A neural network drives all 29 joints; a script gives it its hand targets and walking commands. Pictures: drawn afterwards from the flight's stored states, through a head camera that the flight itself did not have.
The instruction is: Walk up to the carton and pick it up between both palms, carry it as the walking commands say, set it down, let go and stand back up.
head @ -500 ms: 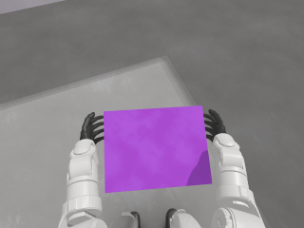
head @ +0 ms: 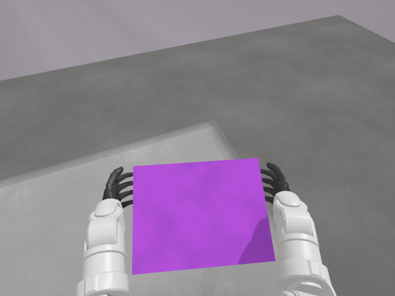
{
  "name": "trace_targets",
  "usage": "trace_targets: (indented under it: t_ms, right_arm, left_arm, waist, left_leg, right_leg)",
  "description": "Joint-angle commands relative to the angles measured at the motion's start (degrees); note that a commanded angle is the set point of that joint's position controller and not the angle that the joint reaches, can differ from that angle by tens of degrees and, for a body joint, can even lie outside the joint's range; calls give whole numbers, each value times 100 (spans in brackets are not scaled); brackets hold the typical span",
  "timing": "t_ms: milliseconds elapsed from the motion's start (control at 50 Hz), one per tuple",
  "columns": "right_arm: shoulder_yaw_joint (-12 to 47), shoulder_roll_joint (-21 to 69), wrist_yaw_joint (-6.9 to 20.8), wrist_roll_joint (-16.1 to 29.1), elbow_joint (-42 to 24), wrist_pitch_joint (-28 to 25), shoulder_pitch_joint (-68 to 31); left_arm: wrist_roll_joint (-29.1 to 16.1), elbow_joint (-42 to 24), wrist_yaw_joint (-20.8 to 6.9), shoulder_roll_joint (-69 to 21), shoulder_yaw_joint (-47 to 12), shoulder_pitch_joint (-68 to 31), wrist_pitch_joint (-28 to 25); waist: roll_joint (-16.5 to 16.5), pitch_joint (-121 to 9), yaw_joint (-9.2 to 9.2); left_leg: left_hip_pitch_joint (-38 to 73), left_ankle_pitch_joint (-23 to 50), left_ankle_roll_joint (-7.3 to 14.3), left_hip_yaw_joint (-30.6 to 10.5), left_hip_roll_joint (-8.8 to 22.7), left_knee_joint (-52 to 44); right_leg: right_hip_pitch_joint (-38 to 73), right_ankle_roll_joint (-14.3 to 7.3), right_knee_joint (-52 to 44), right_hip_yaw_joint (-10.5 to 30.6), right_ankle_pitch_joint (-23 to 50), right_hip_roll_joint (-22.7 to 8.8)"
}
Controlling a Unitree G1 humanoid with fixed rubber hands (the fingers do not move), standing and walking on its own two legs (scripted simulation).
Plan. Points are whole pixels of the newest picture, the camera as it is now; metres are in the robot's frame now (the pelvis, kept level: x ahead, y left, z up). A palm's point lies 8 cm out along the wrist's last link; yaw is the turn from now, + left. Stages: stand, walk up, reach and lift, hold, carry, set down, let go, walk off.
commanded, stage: reach and lift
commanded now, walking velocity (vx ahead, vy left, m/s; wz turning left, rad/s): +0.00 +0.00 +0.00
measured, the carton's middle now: (198, 214) +0.31 +0.00 -0.07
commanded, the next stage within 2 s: hold in 1.32 s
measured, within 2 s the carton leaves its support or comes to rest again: neither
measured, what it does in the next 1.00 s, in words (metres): stands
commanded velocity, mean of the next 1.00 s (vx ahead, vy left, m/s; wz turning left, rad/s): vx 0.00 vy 0.00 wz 0.00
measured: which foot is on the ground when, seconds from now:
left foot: down 0.00-1.00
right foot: down 0.00-1.00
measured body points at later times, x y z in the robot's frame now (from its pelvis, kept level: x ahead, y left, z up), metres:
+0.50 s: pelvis +0.00 +0.00 +0.01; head -0.05 +0.00 +0.45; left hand +0.30 +0.19 +0.05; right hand +0.31 -0.17 +0.05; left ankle +0.01 +0.12 -0.74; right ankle +0.02 -0.11 -0.74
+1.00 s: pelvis +0.01 +0.01 +0.01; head -0.03 +0.00 +0.46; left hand +0.31 +0.18 +0.05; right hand +0.30 -0.18 +0.04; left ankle +0.01 +0.12 -0.74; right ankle +0.02 -0.11 -0.74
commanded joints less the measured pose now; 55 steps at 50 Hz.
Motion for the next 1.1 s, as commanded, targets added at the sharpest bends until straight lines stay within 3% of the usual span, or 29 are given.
trace_targets:
  t_ms: [0,260,460,760,1080]
  right_arm:
    - [3322,4981,1577,1367,-231,-94,-2900]
    - [3415,4952,1493,1604,-583,481,-2975]
    - [3273,4857,1515,1626,-601,707,-3012]
    - [3377,4760,1544,1677,-933,661,-2879]
    - [3736,4719,1393,1738,-1444,694,-2303]
  left_arm:
    - [-1297,104,-1623,-4739,-3559,-2857,88]
    - [-1422,-165,-1594,-4608,-3608,-2948,656]
    - [-1398,-141,-1597,-4653,-3514,-2995,893]
    - [-1426,-334,-1519,-4740,-3678,-2836,810]
    - [-1481,-699,-1522,-4581,-3928,-2336,798]
  waist:
    - [-255,-1941,-25]
    - [-205,-1174,24]
    - [-105,-764,-57]
    - [-150,-1156,-119]
    - [-144,-1098,-146]
  left_leg:
    - [765,1187,43,-193,-370,-297]
    - [1214,691,34,-195,-403,-763]
    - [1280,454,0,-221,-391,-949]
    - [1454,1049,-27,-323,-336,-828]
    - [1532,1402,-20,-332,-386,-831]
  right_leg:
    - [1457,13,-283,285,1143,331]
    - [1969,12,-786,331,682,331]
    - [2021,-27,-947,304,463,357]
    - [2073,7,-801,266,973,398]
    - [2200,62,-836,302,1334,409]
